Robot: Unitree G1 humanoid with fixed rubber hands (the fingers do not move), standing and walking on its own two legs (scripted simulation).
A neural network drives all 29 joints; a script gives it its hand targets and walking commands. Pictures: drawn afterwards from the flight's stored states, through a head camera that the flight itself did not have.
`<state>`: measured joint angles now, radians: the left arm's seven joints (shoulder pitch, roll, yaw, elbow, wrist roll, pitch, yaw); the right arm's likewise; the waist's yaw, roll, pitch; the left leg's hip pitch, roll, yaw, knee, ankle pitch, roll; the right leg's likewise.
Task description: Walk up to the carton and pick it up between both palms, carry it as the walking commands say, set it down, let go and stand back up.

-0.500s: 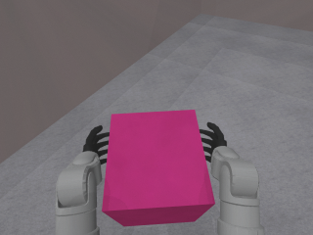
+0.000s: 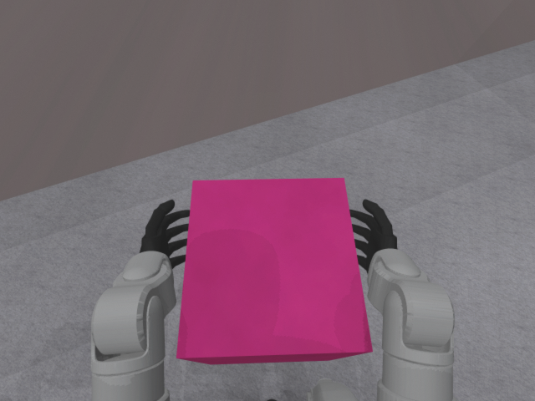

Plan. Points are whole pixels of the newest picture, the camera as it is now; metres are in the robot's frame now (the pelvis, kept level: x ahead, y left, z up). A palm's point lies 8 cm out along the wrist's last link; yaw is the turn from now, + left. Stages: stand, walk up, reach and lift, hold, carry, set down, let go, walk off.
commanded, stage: carry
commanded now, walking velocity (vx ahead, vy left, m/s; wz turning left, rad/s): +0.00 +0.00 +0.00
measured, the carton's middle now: (269, 282) +0.29 +0.00 -0.01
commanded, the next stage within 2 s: none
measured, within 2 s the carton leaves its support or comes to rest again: neither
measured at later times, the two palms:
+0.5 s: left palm out of the picture +0.21 +0.30 +0.09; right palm (253, 262) +0.28 +0.02 +0.09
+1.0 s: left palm (11, 351) +0.18 +0.27 +0.09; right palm (280, 289) +0.24 -0.01 +0.09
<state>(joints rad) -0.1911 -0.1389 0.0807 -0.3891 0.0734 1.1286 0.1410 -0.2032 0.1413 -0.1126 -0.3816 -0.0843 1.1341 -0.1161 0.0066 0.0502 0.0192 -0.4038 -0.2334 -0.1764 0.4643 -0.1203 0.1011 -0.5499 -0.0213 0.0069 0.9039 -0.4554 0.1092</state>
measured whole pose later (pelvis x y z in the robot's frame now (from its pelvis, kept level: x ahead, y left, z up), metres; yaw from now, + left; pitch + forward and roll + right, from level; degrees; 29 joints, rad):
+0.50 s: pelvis -0.03 +0.10 +0.00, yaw +11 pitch +4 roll +0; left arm -0.23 -0.14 0.16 -0.28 0.08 1.21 0.13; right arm -0.25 0.15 -0.10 -0.23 -0.12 1.18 -0.12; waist 0.02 0.00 -0.08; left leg -0.38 -0.07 -0.01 0.56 -0.24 0.06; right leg -0.37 -0.04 -0.07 0.67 -0.44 0.05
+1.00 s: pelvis -0.06 +0.07 +0.00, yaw +11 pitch +1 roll +1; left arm -0.21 -0.14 0.16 -0.21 0.11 1.21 0.11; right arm -0.26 0.15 -0.11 -0.16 -0.13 1.21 -0.12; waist 0.01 0.01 -0.11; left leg -0.33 -0.06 0.00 0.48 -0.17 0.03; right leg -0.31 -0.03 -0.07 0.57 -0.27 -0.03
